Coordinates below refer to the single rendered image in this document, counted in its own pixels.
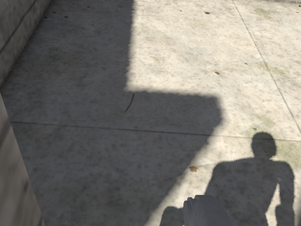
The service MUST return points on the robot right thigh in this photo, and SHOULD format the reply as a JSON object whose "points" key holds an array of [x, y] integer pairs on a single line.
{"points": [[205, 210]]}

